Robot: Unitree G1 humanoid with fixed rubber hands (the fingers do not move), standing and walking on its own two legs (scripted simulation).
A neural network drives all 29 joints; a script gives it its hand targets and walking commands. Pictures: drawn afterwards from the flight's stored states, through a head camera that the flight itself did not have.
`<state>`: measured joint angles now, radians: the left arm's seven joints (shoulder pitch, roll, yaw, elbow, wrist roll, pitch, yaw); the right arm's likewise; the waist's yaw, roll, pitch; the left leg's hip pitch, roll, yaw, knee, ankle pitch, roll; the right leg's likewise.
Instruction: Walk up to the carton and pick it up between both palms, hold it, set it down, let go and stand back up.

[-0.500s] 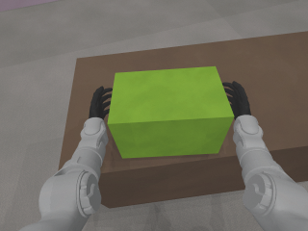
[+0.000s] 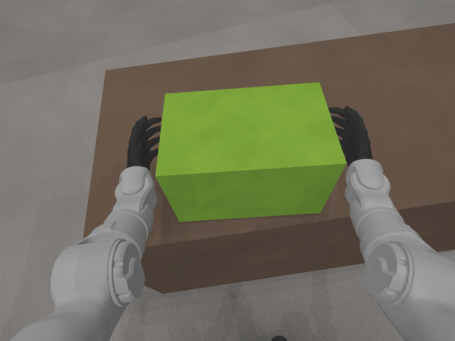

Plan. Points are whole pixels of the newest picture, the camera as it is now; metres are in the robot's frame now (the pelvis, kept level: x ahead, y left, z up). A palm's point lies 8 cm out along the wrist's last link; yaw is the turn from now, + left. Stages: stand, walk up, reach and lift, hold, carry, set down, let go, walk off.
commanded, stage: set down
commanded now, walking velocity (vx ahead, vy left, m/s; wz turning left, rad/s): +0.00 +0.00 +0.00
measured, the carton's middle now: (245, 155) +0.48 -0.02 -0.02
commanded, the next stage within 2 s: none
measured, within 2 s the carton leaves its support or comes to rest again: neither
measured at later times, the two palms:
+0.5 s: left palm (140, 163) +0.45 +0.17 +0.03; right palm (356, 154) +0.43 -0.21 +0.03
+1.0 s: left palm (141, 164) +0.45 +0.17 +0.02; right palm (355, 155) +0.43 -0.21 +0.03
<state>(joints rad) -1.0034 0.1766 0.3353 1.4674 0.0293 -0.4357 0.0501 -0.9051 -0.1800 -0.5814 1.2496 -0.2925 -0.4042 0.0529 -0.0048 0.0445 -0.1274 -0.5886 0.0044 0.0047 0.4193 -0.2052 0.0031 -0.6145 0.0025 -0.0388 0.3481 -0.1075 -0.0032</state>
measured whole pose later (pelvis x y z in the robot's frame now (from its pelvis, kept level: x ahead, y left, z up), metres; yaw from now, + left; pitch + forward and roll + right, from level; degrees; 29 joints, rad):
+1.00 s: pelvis +0.00 +0.00 +0.00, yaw +1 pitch +21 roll +0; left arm -0.96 0.14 0.51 1.35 0.18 -0.43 0.01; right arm -0.86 -0.10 -0.72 1.10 -0.40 -0.39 0.09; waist -0.02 0.01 -0.09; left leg -0.55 0.00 0.00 0.38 -0.19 0.00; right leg -0.59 0.00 -0.04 0.34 -0.11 -0.01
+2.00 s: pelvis -0.04 -0.02 -0.05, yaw -1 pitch +34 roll +0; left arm -1.25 0.39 -0.34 1.59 -0.56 -0.36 0.02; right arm -1.19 -0.51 0.21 1.52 0.57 -0.29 0.12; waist 0.03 -0.01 -0.29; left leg -1.10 0.03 0.00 0.82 -0.31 -0.02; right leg -1.14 0.02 -0.05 0.76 -0.21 -0.03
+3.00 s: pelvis -0.04 -0.01 -0.01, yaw +0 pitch +19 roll -1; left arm -1.07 0.40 -0.17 1.25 -0.39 -0.06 0.01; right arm -1.03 -0.54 0.19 1.30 0.57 -0.10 0.09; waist 0.02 0.01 -0.18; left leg -0.69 0.03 -0.01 0.57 -0.22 -0.02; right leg -0.70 0.02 -0.06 0.48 -0.12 -0.03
